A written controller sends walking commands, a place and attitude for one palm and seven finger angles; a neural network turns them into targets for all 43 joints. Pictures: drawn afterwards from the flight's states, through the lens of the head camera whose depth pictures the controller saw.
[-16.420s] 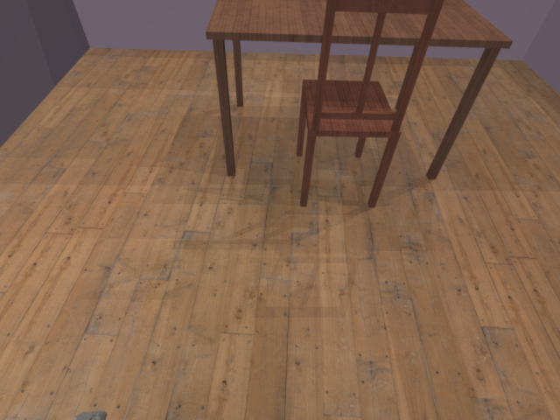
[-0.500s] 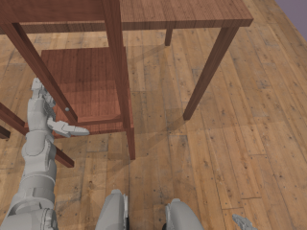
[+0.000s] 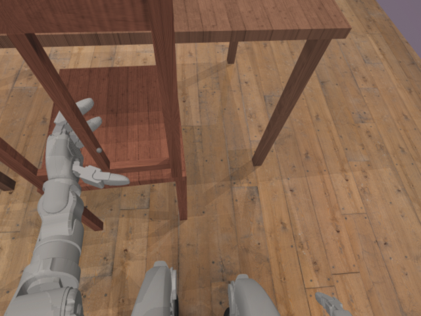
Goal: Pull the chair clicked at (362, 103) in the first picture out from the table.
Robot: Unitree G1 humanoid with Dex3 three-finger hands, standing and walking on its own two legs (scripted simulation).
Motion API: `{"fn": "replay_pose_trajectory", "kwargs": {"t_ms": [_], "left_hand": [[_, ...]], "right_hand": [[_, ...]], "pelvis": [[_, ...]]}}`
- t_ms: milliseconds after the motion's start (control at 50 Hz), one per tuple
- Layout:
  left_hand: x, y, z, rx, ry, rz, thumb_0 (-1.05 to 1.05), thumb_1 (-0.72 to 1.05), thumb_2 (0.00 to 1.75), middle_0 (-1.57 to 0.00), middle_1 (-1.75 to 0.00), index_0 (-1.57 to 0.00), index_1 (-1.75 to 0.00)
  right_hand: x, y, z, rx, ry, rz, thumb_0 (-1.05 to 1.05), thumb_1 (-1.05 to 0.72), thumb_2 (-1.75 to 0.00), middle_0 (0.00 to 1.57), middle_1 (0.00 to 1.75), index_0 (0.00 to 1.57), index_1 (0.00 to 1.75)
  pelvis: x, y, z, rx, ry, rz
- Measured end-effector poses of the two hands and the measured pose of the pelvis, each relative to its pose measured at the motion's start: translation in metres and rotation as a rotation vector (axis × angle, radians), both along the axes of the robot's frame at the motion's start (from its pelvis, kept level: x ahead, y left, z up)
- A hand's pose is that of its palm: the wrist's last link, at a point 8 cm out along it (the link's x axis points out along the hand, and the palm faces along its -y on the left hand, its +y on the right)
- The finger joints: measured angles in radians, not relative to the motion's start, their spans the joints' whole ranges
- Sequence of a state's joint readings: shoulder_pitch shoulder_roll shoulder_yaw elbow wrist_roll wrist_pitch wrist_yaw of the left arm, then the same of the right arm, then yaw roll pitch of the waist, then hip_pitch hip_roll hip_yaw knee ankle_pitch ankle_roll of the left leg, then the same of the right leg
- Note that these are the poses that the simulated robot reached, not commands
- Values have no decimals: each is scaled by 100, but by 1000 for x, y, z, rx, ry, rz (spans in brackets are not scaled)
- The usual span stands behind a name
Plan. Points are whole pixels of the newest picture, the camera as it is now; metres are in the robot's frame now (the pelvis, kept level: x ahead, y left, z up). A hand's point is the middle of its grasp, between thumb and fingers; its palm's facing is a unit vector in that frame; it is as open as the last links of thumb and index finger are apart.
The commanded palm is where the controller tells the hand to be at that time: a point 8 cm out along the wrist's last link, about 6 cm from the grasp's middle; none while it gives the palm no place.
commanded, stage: hook a spindle and tug to test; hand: left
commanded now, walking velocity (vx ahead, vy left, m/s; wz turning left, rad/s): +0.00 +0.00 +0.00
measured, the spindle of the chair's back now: (76, 121) +0.45 +0.24 +0.07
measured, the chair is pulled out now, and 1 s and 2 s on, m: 0.00 0.02 0.15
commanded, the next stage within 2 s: step backward, pulling the chair out in 1.12 s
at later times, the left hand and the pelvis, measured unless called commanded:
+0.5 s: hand (97, 147) +0.42 +0.22 +0.03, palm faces +0.18 -0.98 -0.02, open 5.9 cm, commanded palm +0.38 +0.25 +0.03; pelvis +0.01 +0.00 +0.00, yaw +0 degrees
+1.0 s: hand (97, 158) +0.39 +0.21 +0.03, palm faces +0.15 -0.99 -0.01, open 5.4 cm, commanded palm +0.35 +0.25 +0.03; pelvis +0.02 +0.00 +0.01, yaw -1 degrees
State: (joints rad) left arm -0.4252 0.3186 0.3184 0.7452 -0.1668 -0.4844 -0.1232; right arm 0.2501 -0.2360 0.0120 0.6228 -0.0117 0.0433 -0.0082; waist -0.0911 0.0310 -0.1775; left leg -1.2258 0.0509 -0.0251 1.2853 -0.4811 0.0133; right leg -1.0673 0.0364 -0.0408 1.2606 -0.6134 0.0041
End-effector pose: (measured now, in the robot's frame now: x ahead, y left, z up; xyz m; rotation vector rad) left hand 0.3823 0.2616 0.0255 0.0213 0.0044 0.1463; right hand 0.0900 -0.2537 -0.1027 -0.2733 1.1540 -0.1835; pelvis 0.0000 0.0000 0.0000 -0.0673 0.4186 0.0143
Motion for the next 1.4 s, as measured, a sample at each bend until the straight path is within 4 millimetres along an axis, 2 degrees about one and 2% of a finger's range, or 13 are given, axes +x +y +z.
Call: {"fn": "replay_pose_trajectory", "kwargs": {"t_ms": [100, 240, 360, 480, 560, 960, 1240, 1300, 1400], "left_hand": [[0, 1, 1, -3, 2, 21, -1, -36, 36, -33, -93, -31, -94], [0, 4, 2, 2, 2, 27, -1, -5, 49, -42, -126, -40, -127], [3, 3, 1, -7, -2, 37, 0, 26, 63, -43, -135, -41, -138], [4, 3, 1, -7, -2, 32, 1, 59, 77, -43, -137, -41, -140], [4, 4, 2, -7, 2, 26, 1, 74, 83, -43, -137, -41, -140], [-15, -1, 2, -12, 8, 10, 1, 76, 80, -39, -139, -39, -142], [-33, -3, 2, -10, -1, 4, 1, 75, 82, -41, -140, -39, -142], [-32, -4, 12, 50, 109, 34, 2, 74, 83, -41, -135, -39, -143], [-35, -10, 27, 18, 328, 105, 4, 75, 82, -33, -117, -40, -144]], "right_hand": [[1, 1, 1, 4, -6, -3, 0, -91, -90, 20, 30, 20, 30], [1, 1, 2, 3, -2, 0, 0, -91, -90, 20, 30, 20, 30], [2, -1, 2, 0, 8, 0, 0, -91, -90, 20, 30, 20, 30], [3, -1, 3, 0, 14, -4, 0, -91, -90, 20, 30, 20, 30], [5, -1, 5, 2, 10, -10, 0, -91, -90, 20, 30, 20, 30], [33, 5, 10, 27, -55, 2, 0, -91, -90, 20, 30, 20, 30], [48, 8, 10, 26, -101, 37, 0, -91, -90, 20, 30, 20, 30], [45, 13, 21, 33, -79, -10, 0, -91, -90, 20, 30, 20, 30], [37, 26, 64, 48, -67, -57, 0, -91, -90, 20, 30, 20, 30]], "pelvis": [[0, 0, 1, 1, -2, -2], [1, 1, 1, 0, -2, 0], [3, 1, 2, 0, 2, 1], [6, 0, 3, 1, 3, -1], [8, 0, 4, 1, 3, -3], [18, 3, 8, 8, 1, -13], [15, 2, 5, 7, -8, -3], [13, 3, 20, 13, -88, 10], [24, 7, 66, 28, -163, 5]]}}
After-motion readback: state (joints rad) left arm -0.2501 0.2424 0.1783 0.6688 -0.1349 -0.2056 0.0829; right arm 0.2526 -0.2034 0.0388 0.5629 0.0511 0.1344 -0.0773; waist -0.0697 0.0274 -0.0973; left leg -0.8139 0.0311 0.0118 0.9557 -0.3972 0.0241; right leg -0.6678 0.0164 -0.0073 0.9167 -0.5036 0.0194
